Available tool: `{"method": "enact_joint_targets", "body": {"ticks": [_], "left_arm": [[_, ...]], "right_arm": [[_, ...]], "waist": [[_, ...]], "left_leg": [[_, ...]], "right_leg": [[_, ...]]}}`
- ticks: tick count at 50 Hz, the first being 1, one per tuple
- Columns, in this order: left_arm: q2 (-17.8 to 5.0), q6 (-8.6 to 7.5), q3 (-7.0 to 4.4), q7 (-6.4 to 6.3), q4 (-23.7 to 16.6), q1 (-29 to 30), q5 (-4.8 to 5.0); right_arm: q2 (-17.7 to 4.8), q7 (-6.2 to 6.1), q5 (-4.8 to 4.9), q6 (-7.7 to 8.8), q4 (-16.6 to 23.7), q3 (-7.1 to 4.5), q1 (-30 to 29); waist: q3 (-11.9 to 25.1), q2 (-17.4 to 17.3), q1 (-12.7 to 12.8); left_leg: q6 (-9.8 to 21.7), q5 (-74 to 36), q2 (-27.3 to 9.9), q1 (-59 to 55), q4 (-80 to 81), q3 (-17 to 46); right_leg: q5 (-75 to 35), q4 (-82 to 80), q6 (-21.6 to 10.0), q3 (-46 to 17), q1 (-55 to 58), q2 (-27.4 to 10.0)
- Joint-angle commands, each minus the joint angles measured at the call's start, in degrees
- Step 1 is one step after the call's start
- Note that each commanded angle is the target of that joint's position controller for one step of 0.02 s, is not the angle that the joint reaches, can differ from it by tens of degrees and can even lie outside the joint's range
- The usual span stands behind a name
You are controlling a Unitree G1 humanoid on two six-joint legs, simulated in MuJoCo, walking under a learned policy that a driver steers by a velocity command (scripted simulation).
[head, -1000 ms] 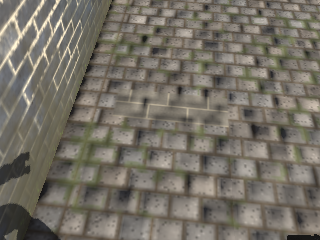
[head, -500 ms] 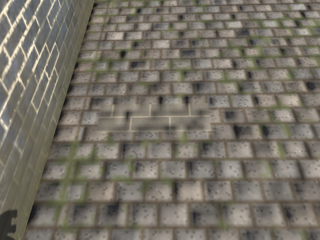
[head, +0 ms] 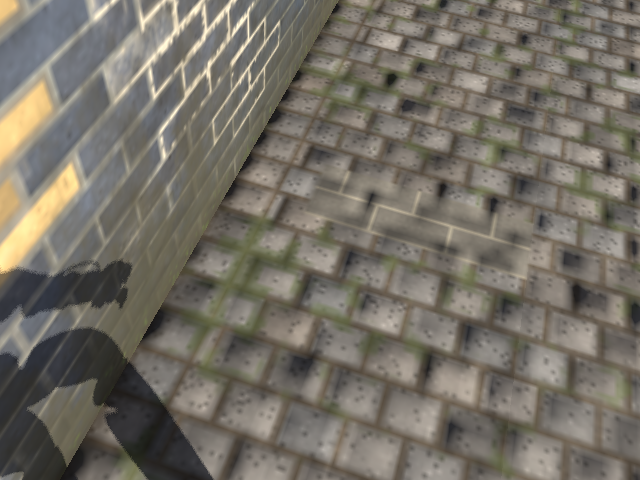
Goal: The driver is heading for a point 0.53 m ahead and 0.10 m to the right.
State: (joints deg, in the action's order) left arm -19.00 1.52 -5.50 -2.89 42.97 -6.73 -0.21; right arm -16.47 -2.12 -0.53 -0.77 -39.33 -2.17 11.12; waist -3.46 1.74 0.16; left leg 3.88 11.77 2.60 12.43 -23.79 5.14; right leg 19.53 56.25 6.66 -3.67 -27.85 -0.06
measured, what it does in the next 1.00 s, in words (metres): steps to the right: right foot, then right foot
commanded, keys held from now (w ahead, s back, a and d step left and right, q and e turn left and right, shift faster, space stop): no key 0.06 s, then e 0.54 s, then no key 0.08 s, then q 0.14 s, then w+q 0.12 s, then q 0.06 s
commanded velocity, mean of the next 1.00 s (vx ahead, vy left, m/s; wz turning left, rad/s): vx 0.02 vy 0.00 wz -0.14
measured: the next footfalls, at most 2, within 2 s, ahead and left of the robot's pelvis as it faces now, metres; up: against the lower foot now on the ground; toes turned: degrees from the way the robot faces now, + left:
right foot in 0.16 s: +0.06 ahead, -0.16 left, +0.00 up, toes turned +2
right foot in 0.64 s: +0.02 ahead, -0.19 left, +0.00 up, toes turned -15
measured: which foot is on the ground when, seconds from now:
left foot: down 0.00-0.64, up 0.66-1.00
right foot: up 0.00-0.14, down 0.16-0.40, up 0.42-0.62, down 0.64-1.00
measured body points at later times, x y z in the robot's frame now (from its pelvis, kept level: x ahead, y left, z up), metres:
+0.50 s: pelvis +0.00 -0.04 -0.02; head +0.03 -0.04 +0.43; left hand +0.20 +0.23 -0.11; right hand +0.07 -0.34 -0.13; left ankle +0.00 +0.08 -0.75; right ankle -0.01 -0.15 -0.71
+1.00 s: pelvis +0.00 -0.10 +0.00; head +0.01 -0.12 +0.45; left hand +0.18 +0.12 -0.10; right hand +0.04 -0.40 -0.12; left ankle +0.02 +0.06 -0.69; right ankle -0.02 -0.18 -0.75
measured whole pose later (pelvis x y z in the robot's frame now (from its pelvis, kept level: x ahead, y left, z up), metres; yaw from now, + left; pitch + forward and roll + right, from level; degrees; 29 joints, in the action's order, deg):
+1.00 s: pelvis +0.00 -0.10 +0.00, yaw -10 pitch +0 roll +0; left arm -12.7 -1.6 -1.7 -1.5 43.9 -9.9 -0.3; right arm -17.3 -2.2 1.4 -1.5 -45.4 -4.2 13.7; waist -0.8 -1.7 0.0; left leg -3.6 21.0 -2.8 23.5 -51.8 3.8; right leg 11.5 19.6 -4.3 5.8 -8.8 1.6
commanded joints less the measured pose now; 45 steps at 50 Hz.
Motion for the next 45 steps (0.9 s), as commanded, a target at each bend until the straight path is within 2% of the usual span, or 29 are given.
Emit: {"method": "enact_joint_targets", "body": {"ticks": [1, 3, 5, 7, 8, 9, 10, 11, 14, 17, 19, 21, 22, 23, 24, 25, 27, 30, 31, 32, 33, 34, 35, 36, 37, 38, 40, 42, 45], "left_arm": [[-3.2, -1.54, 0.04, 0.90, -4.3, 3.5, 0.25], [-3.3, -2.10, 0.30, 1.49, -3.9, 3.2, 0.31], [-2.9, -2.73, 0.78, 2.15, -2.6, 1.6, 0.22], [-1.5, -3.53, 1.43, 2.87, -0.9, -0.9, -0.17], [-2.6, -3.70, 1.47, 2.96, -0.5, -1.1, -0.62], [-5.7, -3.77, 1.08, 2.65, -0.5, -2.4, -0.85], [-10.6, -3.29, 0.04, 2.17, -1.2, -0.1, -0.45], [-10.2, -2.91, -0.18, 2.43, -1.4, 1.5, 0.41], [-7.6, -2.77, 0.59, 2.67, -2.2, 2.7, 0.62], [-7.3, -2.74, 0.20, 2.48, -2.7, 0.9, 1.25], [-6.5, -1.73, 0.16, 2.07, -4.0, 0.7, 1.25], [-4.3, -1.14, 0.63, 2.14, -5.0, -1.1, 0.50], [-5.4, -1.03, 0.15, 2.47, -5.3, -0.8, 0.56], [-6.5, -0.85, -0.38, 2.80, -5.7, 0.0, 0.82], [-5.2, -0.25, -0.18, 2.94, -6.1, -0.2, 1.76], [-3.8, 0.19, 0.44, 3.09, -6.1, 0.3, 1.77], [-2.5, 0.44, 1.14, 3.73, -6.5, 0.5, 1.81], [-3.7, 0.66, 0.43, 4.94, -6.9, -2.1, 2.09], [-4.0, 0.80, 0.04, 4.80, -6.3, -4.2, 1.75], [-6.1, 0.81, -0.77, 4.14, -6.3, -6.0, 1.41], [-13.6, 0.71, -2.17, 2.93, -8.0, -7.2, 0.85], [-12.3, -0.56, -1.07, 3.58, -9.1, -7.7, -1.42], [-9.6, -1.70, -0.22, 3.97, -8.8, -6.1, -1.84], [-6.9, -2.39, 0.56, 3.85, -8.1, -3.2, -1.26], [-4.4, -2.55, 1.38, 3.55, -7.7, -0.7, -0.72], [-2.6, -2.74, 2.24, 3.29, -7.1, 1.0, -0.57], [-0.6, -3.16, 3.00, 2.75, -5.6, 1.0, -1.33], [-1.4, -3.20, 2.63, 2.12, -4.5, 0.4, -1.38], [-7.4, -2.76, 0.39, 1.29, -2.5, -4.5, -0.14]], "right_arm": [[-8.6, -0.71, -0.43, 0.13, 2.8, -1.85, 0.4], [-9.0, -0.47, -0.62, -0.10, 2.8, -1.77, -0.5], [-6.6, -0.14, -0.86, -0.05, 2.3, -0.67, -1.7], [-4.7, 0.29, -0.65, 0.21, 0.8, 0.37, -2.5], [-4.4, 0.59, -1.07, 0.79, -0.6, 0.60, -0.1], [-4.4, 0.82, -2.12, 1.61, -1.2, 0.72, 1.6], [-7.7, 1.39, -2.66, 2.51, -0.5, -0.42, 3.6], [-8.3, 1.13, -2.28, 2.83, -0.1, -0.69, 1.0], [-7.6, -0.32, -0.58, 1.53, 0.5, -1.19, -0.6], [-6.6, -0.84, -0.41, 0.54, 0.4, -1.81, 2.1], [-7.5, -0.64, -0.08, 0.31, 0.9, -2.47, 2.2], [-10.2, -0.57, -0.73, 0.46, 1.0, -3.34, 2.5], [-10.2, -0.90, -1.26, 0.55, 2.2, -3.25, 0.2], [-9.6, -1.19, -1.28, 0.75, 2.8, -3.01, -0.1], [-9.3, -1.41, 0.09, 1.05, 2.9, -3.17, -2.1], [-10.4, -1.40, 0.77, 1.23, 2.8, -3.59, -3.4], [-11.8, -0.79, 0.60, 0.70, 2.6, -4.23, -4.0], [-11.6, -0.37, 1.64, -0.21, 1.8, -4.38, -2.6], [-10.9, -0.18, 2.29, -0.15, 1.2, -4.15, -1.6], [-8.8, 0.28, 1.83, 0.20, -0.2, -3.56, 2.3], [-4.4, 0.82, -1.68, 0.42, 2.0, -1.96, 2.6], [-6.7, 0.39, -0.73, 0.64, 3.5, -2.49, -2.2], [-8.7, 0.03, 1.06, 0.16, 2.9, -3.20, -3.4], [-8.4, -0.21, 1.40, -0.27, 1.8, -3.29, -2.5], [-7.9, -0.64, 0.97, -0.69, 0.0, -3.33, -1.3], [-7.4, -0.72, 0.61, -1.03, -1.1, -3.27, 0.0], [-6.0, -0.22, 1.18, -1.10, -2.9, -2.97, 2.5], [-5.5, 0.03, 1.53, -1.01, -2.9, -2.55, 1.3], [-7.8, -0.02, 2.16, -0.45, -0.9, -2.95, -3.4]], "waist": [[4.6, -10.0, -2.0], [3.5, -10.9, -2.4], [4.1, -10.5, -2.2], [3.6, -8.5, -0.1], [3.2, -6.7, -0.3], [4.9, -3.3, -1.2], [6.5, 1.1, -4.4], [6.8, 3.8, -2.9], [5.0, 6.1, -2.4], [5.1, 4.4, -2.3], [5.5, -1.7, -1.5], [5.3, -11.5, -0.8], [5.5, -13.4, -0.9], [4.7, -9.4, -1.1], [3.8, -6.5, 0.2], [3.1, -6.0, 0.1], [5.0, -8.3, -0.8], [7.5, -10.0, -0.2], [8.0, -9.0, 0.6], [8.4, -3.2, 0.7], [9.1, 15.0, -0.9], [13.6, 11.0, 2.9], [11.5, 5.3, 2.7], [8.9, 4.0, 0.9], [8.3, 2.5, -0.1], [7.6, 3.5, -1.2], [8.0, 5.0, -1.9], [7.8, 4.8, -0.5], [3.1, 5.7, 3.7]], "left_leg": [[8.6, -7.2, -13.2, -6.3, 6.3, 12.1], [8.5, -4.0, -12.6, -3.5, 6.4, 12.6], [7.9, -2.8, -12.5, -2.1, 6.0, 12.2], [5.5, -2.6, -11.3, 0.5, 4.8, 10.5], [3.3, -3.3, -10.2, 1.6, 4.3, 9.7], [0.6, -1.1, -8.3, 3.1, 2.0, 7.9], [-1.1, 1.8, -4.4, 3.2, -0.1, 3.8], [-3.0, 2.4, -1.9, 0.2, -2.1, -0.3], [-3.2, 1.8, -1.8, -0.7, -6.9, -2.8], [-2.2, 2.0, -2.4, -1.1, -7.5, -3.3], [0.8, -1.0, -6.7, -2.9, -3.1, 1.0], [8.5, -11.7, -19.7, -5.9, 3.0, 12.9], [12.9, -19.4, -25.8, -5.0, 4.3, 17.0], [14.7, -24.5, -27.7, -4.7, 4.4, 17.2], [12.8, -22.4, -26.3, -5.3, 3.8, 13.8], [10.4, -21.7, -23.7, -5.2, 3.5, 9.3], [8.0, -25.2, -19.1, -3.7, 2.1, 1.1], [5.6, -22.4, -17.5, -4.4, -2.8, -4.2], [3.6, -18.3, -16.4, -2.3, -6.5, -5.7], [-0.3, -10.4, -13.7, 3.1, -14.4, -9.4], [-6.7, 23.1, -6.9, 19.9, -32.8, -13.0], [-7.9, 30.0, -3.7, 22.5, -42.3, -3.7], [-7.6, 26.5, -5.5, 22.0, -45.2, -1.6], [-7.2, 22.1, -6.6, 21.4, -43.2, -1.2], [-7.4, 18.4, -7.5, 20.0, -40.6, -0.6], [-8.0, 14.4, -7.6, 16.4, -38.8, -0.4], [-8.8, 9.9, -6.7, 11.2, -35.0, -0.4], [-9.0, 8.5, -6.7, 9.9, -28.0, -0.6], [-8.0, 10.5, -6.1, 18.9, -27.5, -1.8]], "right_leg": [[-1.0, -8.6, 0.2, -0.2, -0.2, -1.0], [0.0, -13.5, -0.2, 0.7, 4.3, -0.7], [-1.0, -19.7, -0.9, 1.4, 9.7, -1.3], [-11.3, -33.0, -2.2, 2.5, 18.0, -1.0], [-17.1, -36.9, -3.2, 0.9, 21.5, -1.5], [-29.0, -34.7, -4.7, -3.8, 25.7, -5.7], [-34.0, -29.5, -8.5, -5.6, 25.1, -7.5], [-26.7, -30.5, -11.5, -7.0, 19.6, -6.7], [-21.6, -32.2, -12.9, -11.7, 13.6, -6.6], [-18.8, -29.5, -12.5, -13.3, 10.2, -5.5], [-14.4, -23.1, -10.1, -9.4, 5.9, -1.6], [-0.8, -10.8, -6.8, -2.0, -1.2, 2.4], [14.1, -0.3, -5.7, -0.4, -3.3, 0.8], [17.2, 7.0, -5.1, -1.7, -5.4, -0.9], [14.9, 5.4, -4.9, -1.9, -6.7, -3.0], [11.4, 1.3, -4.6, -0.9, -6.0, -4.1], [5.9, -5.4, -4.2, 3.4, 1.3, -3.3], [-2.1, -18.9, -5.3, 8.5, 9.6, 0.1], [-7.1, -25.8, -6.6, 9.3, 14.9, 2.0], [-16.1, -32.0, -8.7, 4.4, 22.4, 0.8], [-42.8, -33.2, -16.1, -19.2, 32.1, -16.7], [-46.5, -34.6, -27.0, -26.9, 26.6, -24.4], [-40.1, -35.5, -26.5, -21.4, 23.8, -21.8], [-32.8, -35.7, -23.0, -16.0, 21.6, -17.9], [-27.2, -36.0, -20.1, -12.9, 20.8, -15.4], [-28.5, -36.5, -19.0, -9.7, 18.1, -13.7], [-28.4, -37.7, -18.3, -5.1, 17.0, -11.8], [-18.3, -39.7, -18.0, -3.9, 18.7, -11.5], [7.9, -47.1, -19.9, -12.6, 23.9, -16.2]]}}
